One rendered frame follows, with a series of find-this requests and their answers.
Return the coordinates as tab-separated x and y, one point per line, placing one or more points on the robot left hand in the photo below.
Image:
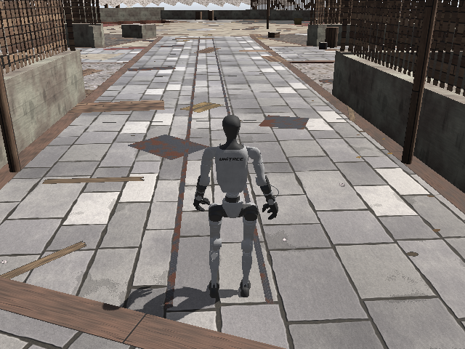
198	207

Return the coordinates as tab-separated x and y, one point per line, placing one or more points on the right robot shin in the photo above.
246	264

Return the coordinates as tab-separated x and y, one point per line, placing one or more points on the left robot thigh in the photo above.
215	222

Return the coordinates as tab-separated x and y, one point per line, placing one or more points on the robot right upper arm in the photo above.
254	153

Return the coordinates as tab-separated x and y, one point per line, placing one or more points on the right robot forearm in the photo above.
267	191

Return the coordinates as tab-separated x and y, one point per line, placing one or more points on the robot right hand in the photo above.
273	209

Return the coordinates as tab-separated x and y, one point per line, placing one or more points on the robot left upper arm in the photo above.
206	162

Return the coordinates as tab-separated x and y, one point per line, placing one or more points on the left robot forearm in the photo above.
200	190

